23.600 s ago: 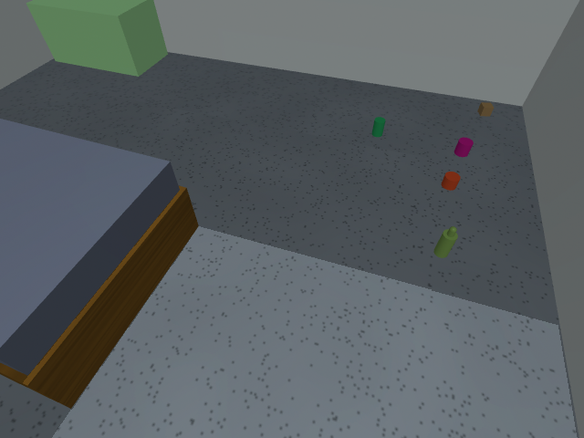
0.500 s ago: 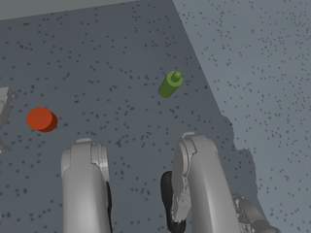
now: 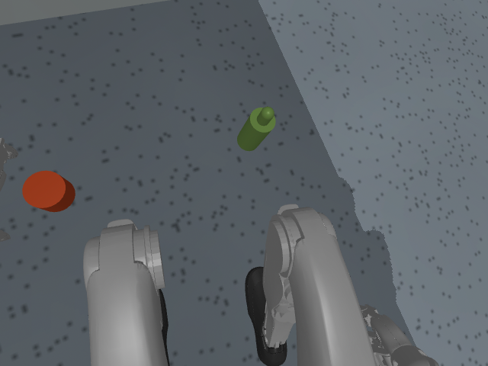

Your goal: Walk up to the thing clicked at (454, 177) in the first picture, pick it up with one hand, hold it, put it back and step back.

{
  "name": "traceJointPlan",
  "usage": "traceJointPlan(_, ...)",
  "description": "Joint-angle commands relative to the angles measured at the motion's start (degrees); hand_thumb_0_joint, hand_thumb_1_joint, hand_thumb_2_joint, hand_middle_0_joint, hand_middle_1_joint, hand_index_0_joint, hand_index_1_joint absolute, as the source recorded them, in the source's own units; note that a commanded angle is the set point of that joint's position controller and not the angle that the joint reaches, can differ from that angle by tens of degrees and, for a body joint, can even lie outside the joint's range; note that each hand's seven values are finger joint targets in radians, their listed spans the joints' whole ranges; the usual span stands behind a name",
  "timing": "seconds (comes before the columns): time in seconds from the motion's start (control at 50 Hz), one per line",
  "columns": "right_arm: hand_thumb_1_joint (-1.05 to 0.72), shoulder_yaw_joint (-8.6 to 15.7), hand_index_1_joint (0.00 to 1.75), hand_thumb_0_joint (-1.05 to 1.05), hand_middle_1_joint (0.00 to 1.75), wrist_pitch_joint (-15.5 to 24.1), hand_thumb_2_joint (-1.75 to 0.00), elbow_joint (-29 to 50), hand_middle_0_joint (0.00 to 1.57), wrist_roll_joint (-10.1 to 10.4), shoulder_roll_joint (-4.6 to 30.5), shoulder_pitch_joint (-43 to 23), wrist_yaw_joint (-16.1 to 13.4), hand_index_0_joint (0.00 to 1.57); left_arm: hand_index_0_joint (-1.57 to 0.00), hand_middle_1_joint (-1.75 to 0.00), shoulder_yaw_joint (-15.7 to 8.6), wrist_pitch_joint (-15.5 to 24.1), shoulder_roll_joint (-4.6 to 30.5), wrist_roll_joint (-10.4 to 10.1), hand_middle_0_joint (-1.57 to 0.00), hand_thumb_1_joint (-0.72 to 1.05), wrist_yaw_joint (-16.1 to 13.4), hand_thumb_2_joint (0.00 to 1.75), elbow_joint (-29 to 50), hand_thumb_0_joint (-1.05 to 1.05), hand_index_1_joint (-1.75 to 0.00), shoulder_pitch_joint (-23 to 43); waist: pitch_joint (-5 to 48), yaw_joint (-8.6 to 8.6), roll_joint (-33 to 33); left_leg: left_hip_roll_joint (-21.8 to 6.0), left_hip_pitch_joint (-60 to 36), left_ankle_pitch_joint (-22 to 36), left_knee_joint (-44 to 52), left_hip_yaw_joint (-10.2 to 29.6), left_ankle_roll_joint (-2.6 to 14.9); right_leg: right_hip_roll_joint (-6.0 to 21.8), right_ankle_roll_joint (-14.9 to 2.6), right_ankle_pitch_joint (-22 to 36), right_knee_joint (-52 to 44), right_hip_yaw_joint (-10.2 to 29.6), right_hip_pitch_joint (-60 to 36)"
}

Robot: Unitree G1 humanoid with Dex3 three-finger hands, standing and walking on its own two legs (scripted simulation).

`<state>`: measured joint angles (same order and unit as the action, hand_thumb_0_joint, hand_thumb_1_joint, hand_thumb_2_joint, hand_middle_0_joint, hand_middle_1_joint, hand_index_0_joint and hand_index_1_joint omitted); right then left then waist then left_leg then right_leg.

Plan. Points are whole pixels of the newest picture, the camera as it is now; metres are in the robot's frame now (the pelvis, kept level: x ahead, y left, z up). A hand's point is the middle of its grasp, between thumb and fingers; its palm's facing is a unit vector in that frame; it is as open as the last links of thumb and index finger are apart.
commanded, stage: approach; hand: left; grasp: from above
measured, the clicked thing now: (50, 192) +0.40 +0.34 -0.28
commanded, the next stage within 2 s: close in in 0.54 s
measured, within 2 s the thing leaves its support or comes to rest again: neither
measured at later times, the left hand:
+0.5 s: hand (37, 165) +0.42 +0.31 -0.15, palm faces -0.40 -0.07 -0.91, open 14.1 cm
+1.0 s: hand (34, 200) +0.37 +0.34 -0.22, palm faces -0.41 -0.13 -0.90, open 14.2 cm
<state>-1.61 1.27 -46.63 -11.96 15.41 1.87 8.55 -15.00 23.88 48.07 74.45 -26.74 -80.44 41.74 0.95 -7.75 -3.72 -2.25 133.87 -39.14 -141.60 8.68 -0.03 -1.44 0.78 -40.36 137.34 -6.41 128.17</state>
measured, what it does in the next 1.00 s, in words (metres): stands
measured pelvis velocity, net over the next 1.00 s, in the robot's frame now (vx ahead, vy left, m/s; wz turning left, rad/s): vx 0.00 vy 0.00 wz -0.01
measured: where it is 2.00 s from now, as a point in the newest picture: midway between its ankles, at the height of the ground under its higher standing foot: (212, 342)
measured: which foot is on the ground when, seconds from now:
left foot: down 0.00-1.00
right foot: down 0.00-1.00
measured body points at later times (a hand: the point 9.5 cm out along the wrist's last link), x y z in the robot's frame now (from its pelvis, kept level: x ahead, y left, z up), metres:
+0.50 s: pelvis +0.00 +0.00 +0.02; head +0.23 +0.06 +0.40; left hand +0.44 +0.31 -0.10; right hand +0.10 -0.27 -0.10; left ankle +0.08 +0.13 -0.28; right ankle +0.10 -0.12 -0.28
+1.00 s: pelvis +0.00 +0.00 -0.01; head +0.22 +0.11 +0.36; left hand +0.39 +0.34 -0.17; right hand +0.10 -0.27 -0.11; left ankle +0.08 +0.13 -0.28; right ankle +0.10 -0.12 -0.28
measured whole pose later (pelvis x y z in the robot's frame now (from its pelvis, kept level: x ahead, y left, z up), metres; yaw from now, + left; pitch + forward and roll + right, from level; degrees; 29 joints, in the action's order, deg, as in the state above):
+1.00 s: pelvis +0.00 +0.00 -0.01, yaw -1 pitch +29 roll -9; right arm -3.9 5.8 -48.4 -14.1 15.3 1.3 10.0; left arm -9.1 20.5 45.6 77.5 -36.6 -88.8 45.6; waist 0.2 -11.2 -6.1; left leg -2.0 135.2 -39.1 -144.4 9.3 0.3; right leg -1.7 1.5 -40.3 139.4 -6.7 128.8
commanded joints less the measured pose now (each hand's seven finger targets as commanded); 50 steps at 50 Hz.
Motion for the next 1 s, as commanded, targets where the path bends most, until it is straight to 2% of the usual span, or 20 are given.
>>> traceJointPlan(0.0,-0.89,4.0,0.30,0.00,0.30,0.5,-0.89,1.3,0.20,0.0,14.6,8.8,-0.9,0.20,-0.07,-1.02,-2.5,0.5,18.0,-0.9,-0.06,-0.53,-2.6,1.01,6.1,0.00,-1.01,12.5,36.8,0.69,17.0,1.5,-30.5,8.8,14.2,-4.4,1.61,-2.2,-2.41,9.6,-13.3,-3.7,-12.8)
traceJointPlan(0.06,-0.90,4.0,0.30,0.00,0.30,1.0,-0.89,0.8,0.20,-0.2,14.2,9.0,-0.8,0.20,-0.07,-1.03,0.6,0.2,14.1,-0.9,-0.06,-0.53,-2.9,0.98,5.9,0.00,-1.02,13.7,35.6,-0.69,17.8,1.6,-30.3,8.2,14.1,-4.5,1.53,-2.2,-2.37,9.6,-13.4,-3.7,-11.7)
traceJointPlan(0.18,-0.90,5.6,0.30,0.00,0.30,2.3,-0.90,1.2,0.20,0.8,14.1,10.8,-0.7,0.20,-0.08,-1.07,4.5,-2.4,8.9,-1.4,-0.06,-0.51,-5.2,0.96,13.3,0.00,-1.04,16.6,41.4,-1.68,20.7,1.0,-34.6,10.3,14.8,-4.6,1.15,-2.3,-2.31,12.5,-14.2,-3.4,-12.7)
traceJointPlan(0.26,-0.90,6.3,0.30,0.00,0.30,2.6,-0.90,2.3,0.20,2.1,14.3,10.9,-1.0,0.20,-0.07,-1.05,2.5,-7.6,9.9,-2.0,-0.06,-0.54,-7.1,0.98,15.6,0.00,-1.03,17.8,43.1,-0.33,23.2,0.6,-36.4,9.6,17.2,-5.1,0.85,-1.7,-2.68,12.2,-14.3,-3.0,-11.8)
traceJointPlan(0.36,-0.91,4.8,0.30,0.00,0.30,2.7,-0.90,2.8,0.20,3.4,13.5,12.3,-1.0,0.20,-0.06,-1.03,3.4,-13.7,8.6,-2.5,-0.07,-0.58,-5.4,1.01,8.9,0.00,-1.03,19.1,40.5,-1.04,18.7,1.0,-32.1,9.5,17.9,-6.0,1.81,-1.7,-2.85,13.2,-16.5,-2.1,-14.2)
traceJointPlan(0.4,-0.91,4.0,0.30,0.00,0.30,3.0,-0.90,2.8,0.20,3.8,13.2,13.0,-0.9,0.20,-0.07,-1.04,5.1,-15.1,7.2,-2.9,-0.07,-0.58,-3.5,1.01,5.0,0.00,-1.04,17.8,38.1,-1.28,16.1,1.3,-29.4,9.1,17.8,-6.3,2.37,-1.8,-2.79,13.2,-17.4,-1.8,-15.7)
traceJointPlan(0.48,-0.90,3.0,0.30,0.00,0.30,3.2,-0.90,3.6,0.20,4.5,12.9,11.9,-0.9,0.20,-0.08,-1.05,5.0,-15.0,8.4,-5.2,-0.07,-0.55,0.4,0.99,0.4,0.00,-1.04,12.5,35.8,-0.67,9.8,1.8,-23.3,8.3,16.6,-7.1,3.34,-2.2,-2.06,12.8,-18.5,-1.0,-21.4)
traceJointPlan(0.52,-0.90,2.8,0.30,0.00,0.30,3.3,-0.90,4.8,0.20,4.1,13.4,11.6,-0.9,0.20,-0.08,-1.06,3.3,-13.4,11.1,-6.2,-0.07,-0.54,2.0,0.97,1.8,0.00,-1.04,12.4,36.2,-0.49,7.8,1.9,-21.7,8.3,15.8,-7.2,3.52,-2.2,-1.74,12.6,-18.7,-0.8,-23.4)
traceJointPlan(0.54,-0.91,2.4,0.30,0.00,0.30,3.1,-0.90,4.2,0.20,4.2,12.7,11.6,-0.8,0.20,-0.09,-1.05,4.9,-12.7,10.1,-6.1,-0.08,-0.55,3.1,0.99,0.0,0.00,-1.04,11.1,34.8,-0.37,7.8,2.0,-20.8,8.2,15.3,-7.5,3.55,-2.2,-1.67,12.5,-18.8,-0.3,-24.1)
traceJointPlan(0.56,-0.91,2.6,0.30,0.00,0.30,3.1,-0.90,4.9,0.20,4.0,13.2,11.5,-0.7,0.20,-0.09,-1.06,4.0,-11.3,11.1,-6.6,-0.07,-0.54,3.5,0.97,1.8,0.00,-1.04,11.4,35.3,-0.67,7.0,2.0,-21.0,8.9,14.8,-7.3,3.56,-2.3,-1.50,13.0,-18.7,-0.3,-24.6)
traceJointPlan(0.62,-0.90,2.6,0.30,0.00,0.30,2.6,-0.90,4.7,0.20,2.9,14.0,11.7,-0.7,0.20,-0.10,-1.06,1.6,-6.9,12.9,-6.4,-0.07,-0.52,3.4,0.96,1.6,0.00,-1.04,10.2,35.1,-0.61,7.8,1.9,-22.0,8.5,14.5,-6.2,2.98,-2.6,-1.80,11.7,-17.6,-1.2,-23.4)
traceJointPlan(0.64,-0.90,2.5,0.30,0.00,0.30,2.4,-0.90,4.6,0.20,2.6,14.1,11.8,-0.5,0.20,-0.09,-1.05,1.9,-5.0,13.1,-5.8,-0.06,-0.52,3.2,0.94,3.0,0.00,-1.02,12.1,34.6,-1.34,10.0,1.9,-22.5,7.7,14.3,-5.9,2.68,-2.7,-2.08,10.8,-17.0,-1.7,-22.0)
traceJointPlan(0.66,-0.90,2.0,0.30,0.00,0.30,2.4,-0.89,4.3,0.20,2.0,13.5,11.6,-0.4,0.20,-0.09,-1.06,3.9,-3.3,10.3,-5.4,-0.06,-0.51,3.1,0.94,4.2,0.00,-1.03,13.5,34.8,-1.85,11.6,2.0,-23.9,7.4,14.4,-5.6,2.29,-2.9,-2.28,10.4,-16.8,-2.0,-21.0)
traceJointPlan(0.68,-0.90,2.0,0.30,0.00,0.30,2.4,-0.90,3.3,0.20,1.7,13.4,11.7,-0.4,0.20,-0.09,-1.07,4.6,-1.9,10.1,-4.8,-0.06,-0.51,2.5,0.94,5.6,0.00,-1.04,15.6,34.2,-2.62,13.2,1.9,-24.7,6.3,14.1,-5.4,2.09,-3.0,-2.39,9.2,-16.8,-2.1,-19.4)
traceJointPlan(0.72,-0.90,2.2,0.30,0.00,0.30,2.5,-0.89,2.3,0.20,1.5,14.3,12.0,-0.7,0.20,-0.08,-1.05,2.4,0.8,13.4,-3.7,-0.06,-0.53,-0.1,0.96,9.9,0.00,-1.02,19.5,36.6,-2.17,16.8,1.7,-28.3,6.3,14.0,-4.8,1.37,-2.8,-2.70,8.3,-15.6,-2.6,-17.1)
traceJointPlan(0.8,-0.89,3.0,0.30,0.00,0.30,2.9,-0.90,1.2,0.20,0.3,15.3,10.7,-0.7,0.20,-0.05,-0.98,3.0,1.7,11.4,-0.6,-0.06,-0.56,-6.3,1.01,7.2,0.00,-0.99,18.1,35.6,-3.53,19.8,1.1,-32.0,5.8,14.1,-3.7,0.59,-2.7,-2.61,7.3,-12.8,-4.7,-11.4)
traceJointPlan(0.84,-0.89,3.1,0.30,0.00,0.30,3.4,-0.90,0.3,0.20,-0.5,15.6,10.0,-0.5,0.20,-0.04,-0.96,2.4,0.7,11.9,0.9,-0.06,-0.56,-9.2,1.02,4.7,0.00,-0.98,18.2,35.1,-3.23,22.3,1.1,-33.4,6.9,14.4,-3.7,0.28,-2.5,-2.38,7.9,-11.4,-5.4,-9.2)
traceJointPlan(0.88,-0.89,2.7,0.30,0.00,0.30,4.1,-0.90,-0.7,0.20,-1.5,15.6,9.8,0.0,0.20,-0.04,-0.96,3.6,-1.1,10.7,2.4,-0.06,-0.58,-11.4,1.03,0.5,0.00,-0.98,19.8,34.0,-4.39,22.1,1.1,-33.7,6.7,14.1,-3.6,0.17,-2.6,-2.26,7.9,-10.7,-6.0,-7.7)
traceJointPlan(0.9,-0.89,2.7,0.30,0.00,0.30,4.4,-0.90,-1.4,0.20,-1.9,15.9,9.7,0.3,0.20,-0.04,-0.95,4.2,-2.0,10.0,2.5,-0.06,-0.57,-12.4,1.03,-0.2,0.00,-0.97,21.1,33.8,-5.20,22.3,1.1,-33.5,6.8,14.3,-3.2,0.15,-2.6,-2.11,8.0,-10.4,-6.5,-7.0)
traceJointPlan(0.98,-0.89,1.3,0.30,0.00,0.30,5.8,-0.90,-2.1,0.20,-2.7,16.1,8.8,1.4,0.20,-0.04,-0.95,3.4,-6.0,13.0,3.0,-0.06,-0.57,-14.4,1.03,-3.3,0.00,-0.97,21.1,34.1,-4.76,23.3,1.2,-31.5,8.3,13.0,-4.0,0.59,-2.9,-1.97,10.1,-10.3,-5.9,-8.7)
